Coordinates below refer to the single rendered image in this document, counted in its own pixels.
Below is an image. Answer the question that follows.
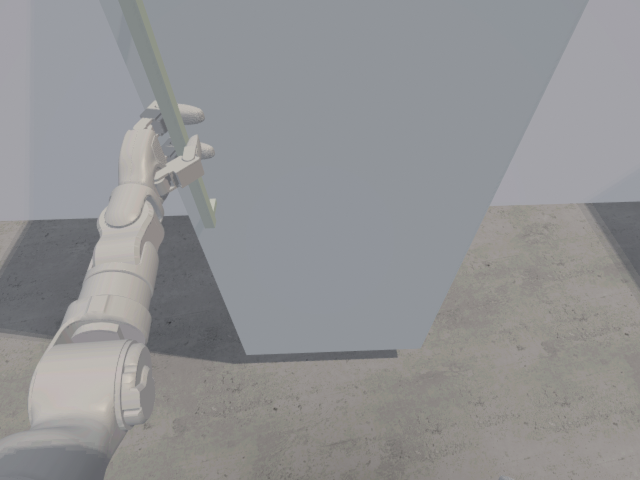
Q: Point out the robot left forearm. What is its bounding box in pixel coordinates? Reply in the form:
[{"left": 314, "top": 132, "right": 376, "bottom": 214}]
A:
[{"left": 27, "top": 183, "right": 164, "bottom": 426}]

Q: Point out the robot left hand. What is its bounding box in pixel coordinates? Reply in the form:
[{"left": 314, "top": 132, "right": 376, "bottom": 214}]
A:
[{"left": 118, "top": 100, "right": 215, "bottom": 204}]

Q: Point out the left robot upper arm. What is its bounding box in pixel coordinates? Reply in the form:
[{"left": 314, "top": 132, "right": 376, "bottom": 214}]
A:
[{"left": 0, "top": 339, "right": 156, "bottom": 480}]

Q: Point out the fridge door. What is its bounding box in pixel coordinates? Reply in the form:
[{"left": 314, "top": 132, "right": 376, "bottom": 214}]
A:
[{"left": 99, "top": 0, "right": 589, "bottom": 355}]

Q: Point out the handle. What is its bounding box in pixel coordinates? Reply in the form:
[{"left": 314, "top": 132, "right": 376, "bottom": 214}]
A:
[{"left": 118, "top": 0, "right": 217, "bottom": 228}]

